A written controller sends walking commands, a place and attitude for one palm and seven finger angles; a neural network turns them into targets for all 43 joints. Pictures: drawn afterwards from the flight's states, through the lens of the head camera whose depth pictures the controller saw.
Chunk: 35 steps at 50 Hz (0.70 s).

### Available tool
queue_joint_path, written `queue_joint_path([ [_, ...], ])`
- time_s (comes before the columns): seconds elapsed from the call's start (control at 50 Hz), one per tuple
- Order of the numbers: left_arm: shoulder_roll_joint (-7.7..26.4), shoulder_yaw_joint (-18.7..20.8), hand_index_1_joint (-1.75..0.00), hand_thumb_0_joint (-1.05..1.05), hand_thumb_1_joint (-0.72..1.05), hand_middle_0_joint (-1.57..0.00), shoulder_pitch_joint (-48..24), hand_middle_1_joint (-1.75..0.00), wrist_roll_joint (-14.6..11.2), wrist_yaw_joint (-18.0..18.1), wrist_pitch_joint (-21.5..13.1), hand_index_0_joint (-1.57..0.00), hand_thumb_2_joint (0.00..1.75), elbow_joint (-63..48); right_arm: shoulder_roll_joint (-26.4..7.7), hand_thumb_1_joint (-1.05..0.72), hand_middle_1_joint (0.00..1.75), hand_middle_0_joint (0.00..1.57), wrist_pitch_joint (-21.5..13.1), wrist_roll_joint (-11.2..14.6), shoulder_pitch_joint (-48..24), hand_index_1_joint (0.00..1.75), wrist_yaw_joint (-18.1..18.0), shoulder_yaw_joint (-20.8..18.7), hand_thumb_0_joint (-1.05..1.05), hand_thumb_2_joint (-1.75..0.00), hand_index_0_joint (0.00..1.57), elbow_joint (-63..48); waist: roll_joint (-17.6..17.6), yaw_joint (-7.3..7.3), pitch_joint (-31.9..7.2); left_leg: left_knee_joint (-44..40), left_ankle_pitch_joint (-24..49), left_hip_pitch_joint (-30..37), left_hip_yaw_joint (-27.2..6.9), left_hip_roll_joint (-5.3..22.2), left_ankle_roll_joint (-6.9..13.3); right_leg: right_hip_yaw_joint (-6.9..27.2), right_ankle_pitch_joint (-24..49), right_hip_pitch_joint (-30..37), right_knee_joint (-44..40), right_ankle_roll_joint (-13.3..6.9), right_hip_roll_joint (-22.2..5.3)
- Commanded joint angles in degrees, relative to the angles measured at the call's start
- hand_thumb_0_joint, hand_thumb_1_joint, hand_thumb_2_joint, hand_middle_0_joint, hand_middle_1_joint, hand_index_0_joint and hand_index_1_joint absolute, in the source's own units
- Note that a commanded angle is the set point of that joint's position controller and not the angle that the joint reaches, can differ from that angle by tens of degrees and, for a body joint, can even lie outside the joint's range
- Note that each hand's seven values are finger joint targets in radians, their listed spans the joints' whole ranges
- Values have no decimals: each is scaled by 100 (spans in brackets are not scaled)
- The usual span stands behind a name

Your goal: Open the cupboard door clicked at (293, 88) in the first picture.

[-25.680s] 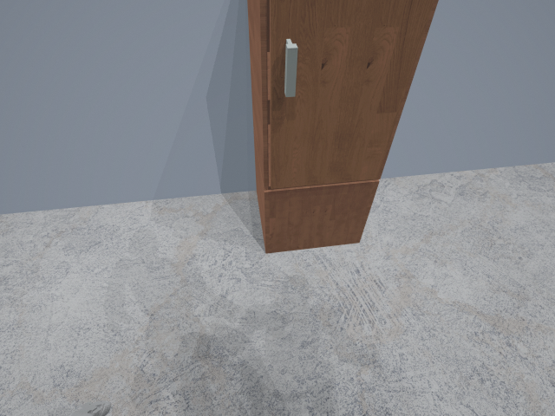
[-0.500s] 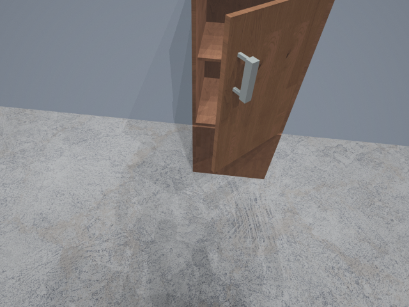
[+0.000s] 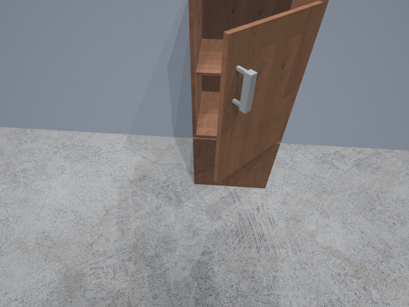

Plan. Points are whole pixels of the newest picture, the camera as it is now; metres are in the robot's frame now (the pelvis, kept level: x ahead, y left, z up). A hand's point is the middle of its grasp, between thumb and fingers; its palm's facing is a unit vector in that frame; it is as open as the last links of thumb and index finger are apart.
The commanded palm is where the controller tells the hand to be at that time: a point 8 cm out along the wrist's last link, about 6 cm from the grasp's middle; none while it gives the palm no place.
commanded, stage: let the arm hang, fingers relaxed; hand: left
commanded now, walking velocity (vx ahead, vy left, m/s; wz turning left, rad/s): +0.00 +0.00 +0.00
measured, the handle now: (242, 89) +0.65 -0.07 +0.09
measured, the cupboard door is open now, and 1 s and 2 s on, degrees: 43 43 43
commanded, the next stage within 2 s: look to check the result in 0.18 s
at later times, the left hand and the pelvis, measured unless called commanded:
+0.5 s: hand out of the picture -0.03 +0.17 -0.18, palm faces +0.04 -0.98 -0.18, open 7.4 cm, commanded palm none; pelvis +0.00 +0.00 +0.00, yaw +0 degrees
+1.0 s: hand out of the picture +0.01 +0.17 -0.18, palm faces +0.02 -0.98 -0.20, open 7.4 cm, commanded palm none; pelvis +0.01 +0.00 +0.00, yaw -2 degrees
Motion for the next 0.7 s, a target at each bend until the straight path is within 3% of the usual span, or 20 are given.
queue_joint_path([
  [0.0,612,99,-30,0,90,-20,599,-30,-2,60,-52,-20,90,-58,-550,-90,30,20,-71,16,358,30,-11,-111,0,-90,20,-140,41,54,380,-563,-78,60,-642,615,15,266,239,-554,-492,-242,-440],
  [0.68,734,86,-30,0,90,-20,513,-30,11,42,-95,-20,90,-37,-776,-90,30,20,-83,21,119,30,-2,-148,0,-90,20,-167,4,-8,303,-570,-6,309,-664,644,15,371,292,-674,-573,-233,-455],
])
